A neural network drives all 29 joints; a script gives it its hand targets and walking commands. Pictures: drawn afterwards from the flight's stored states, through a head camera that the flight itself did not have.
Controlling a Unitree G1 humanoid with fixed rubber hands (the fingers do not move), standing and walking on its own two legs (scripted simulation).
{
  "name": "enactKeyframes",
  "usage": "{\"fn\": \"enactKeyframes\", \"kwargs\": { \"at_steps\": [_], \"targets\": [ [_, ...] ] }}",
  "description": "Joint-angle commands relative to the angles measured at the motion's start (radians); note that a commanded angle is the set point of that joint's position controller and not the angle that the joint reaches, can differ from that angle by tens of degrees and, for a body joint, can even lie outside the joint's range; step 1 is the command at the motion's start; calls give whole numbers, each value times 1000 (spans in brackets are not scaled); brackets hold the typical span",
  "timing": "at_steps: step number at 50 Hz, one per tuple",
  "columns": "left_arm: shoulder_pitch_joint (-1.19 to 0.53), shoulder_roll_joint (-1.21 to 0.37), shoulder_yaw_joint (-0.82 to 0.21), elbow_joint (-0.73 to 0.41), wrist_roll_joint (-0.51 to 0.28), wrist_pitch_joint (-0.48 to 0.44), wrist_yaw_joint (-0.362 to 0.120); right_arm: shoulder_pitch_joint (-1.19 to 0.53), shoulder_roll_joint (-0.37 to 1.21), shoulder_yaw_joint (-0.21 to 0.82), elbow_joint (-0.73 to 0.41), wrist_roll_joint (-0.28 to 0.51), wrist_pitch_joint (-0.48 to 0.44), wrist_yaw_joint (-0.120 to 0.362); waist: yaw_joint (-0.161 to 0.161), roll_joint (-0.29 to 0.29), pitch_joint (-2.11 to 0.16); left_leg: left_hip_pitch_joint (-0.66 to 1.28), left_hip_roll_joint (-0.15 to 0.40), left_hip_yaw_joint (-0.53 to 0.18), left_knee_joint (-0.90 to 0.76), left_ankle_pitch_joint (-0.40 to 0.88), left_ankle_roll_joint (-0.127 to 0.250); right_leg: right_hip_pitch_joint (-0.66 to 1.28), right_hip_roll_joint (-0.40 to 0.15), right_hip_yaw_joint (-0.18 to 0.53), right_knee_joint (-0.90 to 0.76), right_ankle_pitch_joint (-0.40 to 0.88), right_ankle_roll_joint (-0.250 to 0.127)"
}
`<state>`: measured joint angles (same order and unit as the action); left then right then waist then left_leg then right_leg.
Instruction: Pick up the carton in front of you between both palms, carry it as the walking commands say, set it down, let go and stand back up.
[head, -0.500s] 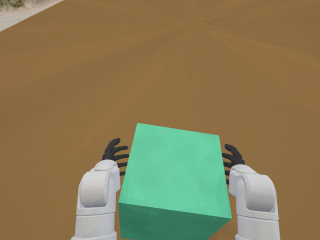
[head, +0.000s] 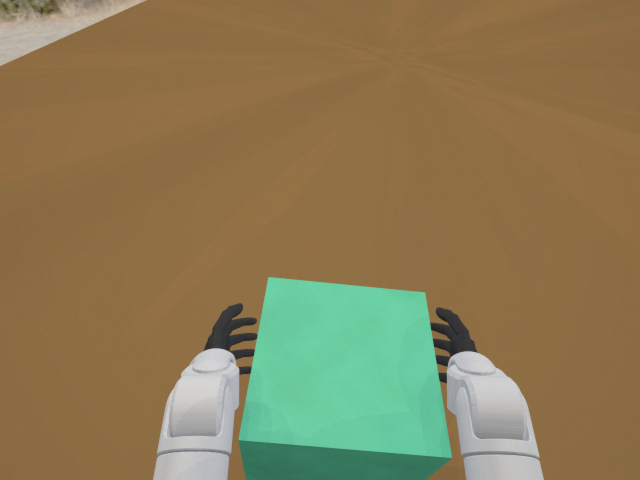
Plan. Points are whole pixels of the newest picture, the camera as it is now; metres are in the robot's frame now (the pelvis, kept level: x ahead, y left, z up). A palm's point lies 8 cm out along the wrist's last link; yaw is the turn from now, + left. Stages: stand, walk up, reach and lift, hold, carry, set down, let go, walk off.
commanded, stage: carry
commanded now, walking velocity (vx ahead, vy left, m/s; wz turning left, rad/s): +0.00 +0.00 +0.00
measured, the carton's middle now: (334, 397) +0.28 +0.01 -0.04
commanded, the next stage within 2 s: none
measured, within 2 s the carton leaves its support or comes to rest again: neither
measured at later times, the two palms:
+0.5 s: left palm (207, 383) +0.24 +0.16 +0.05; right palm (460, 387) +0.25 -0.14 +0.05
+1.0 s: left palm (202, 398) +0.23 +0.16 +0.05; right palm (460, 403) +0.23 -0.13 +0.05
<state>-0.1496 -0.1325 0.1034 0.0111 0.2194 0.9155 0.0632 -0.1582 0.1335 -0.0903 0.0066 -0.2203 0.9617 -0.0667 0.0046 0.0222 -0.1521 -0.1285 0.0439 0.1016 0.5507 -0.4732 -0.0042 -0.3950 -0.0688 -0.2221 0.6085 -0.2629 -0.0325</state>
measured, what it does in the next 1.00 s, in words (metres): shifts its weight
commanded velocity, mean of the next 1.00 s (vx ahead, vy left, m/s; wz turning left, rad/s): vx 0.00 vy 0.00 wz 0.00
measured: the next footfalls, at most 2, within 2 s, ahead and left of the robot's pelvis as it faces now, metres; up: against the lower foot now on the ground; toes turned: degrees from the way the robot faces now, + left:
left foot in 1.62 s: +0.27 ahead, +0.14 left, +0.00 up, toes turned +5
right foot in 1.96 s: +0.40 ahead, -0.08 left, +0.00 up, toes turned +11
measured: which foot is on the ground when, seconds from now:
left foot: down 0.00-1.00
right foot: down 0.00-1.00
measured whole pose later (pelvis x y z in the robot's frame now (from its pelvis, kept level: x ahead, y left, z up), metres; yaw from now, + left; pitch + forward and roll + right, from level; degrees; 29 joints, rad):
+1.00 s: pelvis -0.06 +0.01 +0.00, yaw +0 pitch +1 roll +0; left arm -0.21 -0.14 0.18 0.20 0.25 0.72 0.03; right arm -0.22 0.14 -0.16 0.20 -0.25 0.75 -0.04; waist 0.00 0.01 -0.11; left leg -0.19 0.01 0.11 0.56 -0.40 0.03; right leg -0.41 -0.10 -0.21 0.52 -0.12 -0.03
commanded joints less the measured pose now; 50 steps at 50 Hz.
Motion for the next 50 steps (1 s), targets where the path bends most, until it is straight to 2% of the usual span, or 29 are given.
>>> {"fn": "enactKeyframes", "kwargs": {
  "at_steps": [1, 9, 14, 20, 24, 31, 50],
  "targets": [
    [-438, -928, -567, -22, -321, -81, -284, -445, 921, 561, -40, 318, -123, 278, -5, 18, -221, -19, 122, -62, -28, 747, 12, 219, -98, 109, 5, 483, -8],
    [-519, -908, -420, 174, -208, -253, -286, -519, 906, 420, 157, 202, -293, 276, -4, -7, -194, -65, 103, -71, -66, 524, 29, 235, -107, 127, -47, 434, -13],
    [-554, -944, -399, 233, -187, -305, -294, -554, 944, 399, 222, 184, -345, 287, -4, -10, -190, -84, 99, -81, -90, 425, 36, 234, -109, 133, -82, 359, -12],
    [-518, -960, -467, 169, -226, -257, -292, -516, 965, 468, 162, 227, -298, 285, -5, -5, -194, -99, 99, -87, -97, 382, 41, 227, -112, 132, -100, 319, -10],
    [-497, -935, -456, 161, -220, -229, -288, -497, 938, 456, 151, 220, -272, 281, -5, -7, -174, -120, 100, -91, -109, 346, 45, 217, -113, 133, -111, 288, -6],
    [-535, -944, -472, 140, -238, -231, -290, -528, 949, 473, 127, 233, -273, 280, -4, -12, -152, -149, 99, -98, -132, 279, 51, 216, -112, 140, -132, 224, 1],
    [-515, -945, -473, 136, -239, -225, -291, -513, 951, 477, 125, 235, -267, 282, -4, -16, -171, -148, 95, -96, -114, 309, 54, 221, -118, 140, -125, 273, -2]
  ]
}}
